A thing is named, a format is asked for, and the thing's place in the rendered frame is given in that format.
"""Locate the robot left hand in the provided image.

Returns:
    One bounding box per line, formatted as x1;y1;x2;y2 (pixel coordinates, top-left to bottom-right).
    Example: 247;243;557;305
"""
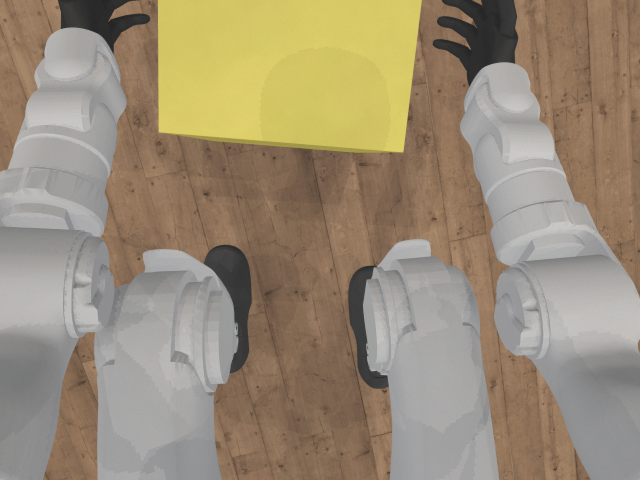
58;0;150;54

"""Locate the robot left upper arm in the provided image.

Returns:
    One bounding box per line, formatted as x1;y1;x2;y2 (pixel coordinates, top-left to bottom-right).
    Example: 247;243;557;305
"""
0;226;115;480

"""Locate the robot right forearm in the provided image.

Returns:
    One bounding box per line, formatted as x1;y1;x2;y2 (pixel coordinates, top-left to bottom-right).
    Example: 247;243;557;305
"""
460;62;640;342

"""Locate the right robot shin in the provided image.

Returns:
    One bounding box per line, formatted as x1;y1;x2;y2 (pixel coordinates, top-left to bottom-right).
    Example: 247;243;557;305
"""
366;239;480;375

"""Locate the left robot shin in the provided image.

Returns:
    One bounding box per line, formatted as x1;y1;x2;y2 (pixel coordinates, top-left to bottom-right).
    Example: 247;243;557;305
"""
94;249;238;373

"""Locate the carton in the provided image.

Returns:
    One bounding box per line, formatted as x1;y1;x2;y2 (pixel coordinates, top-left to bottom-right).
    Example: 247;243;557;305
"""
158;0;422;153

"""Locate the robot left forearm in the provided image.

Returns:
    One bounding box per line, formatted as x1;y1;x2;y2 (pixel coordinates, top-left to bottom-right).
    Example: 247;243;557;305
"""
0;27;127;238

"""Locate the robot right hand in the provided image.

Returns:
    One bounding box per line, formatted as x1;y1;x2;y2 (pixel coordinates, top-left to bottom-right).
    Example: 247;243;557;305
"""
433;0;518;87

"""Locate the robot shin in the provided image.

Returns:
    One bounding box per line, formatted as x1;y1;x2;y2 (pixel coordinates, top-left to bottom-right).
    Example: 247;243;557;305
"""
94;249;238;373
366;239;480;375

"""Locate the robot right upper arm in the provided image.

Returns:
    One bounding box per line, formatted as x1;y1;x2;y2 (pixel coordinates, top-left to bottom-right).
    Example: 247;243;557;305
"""
494;255;640;480

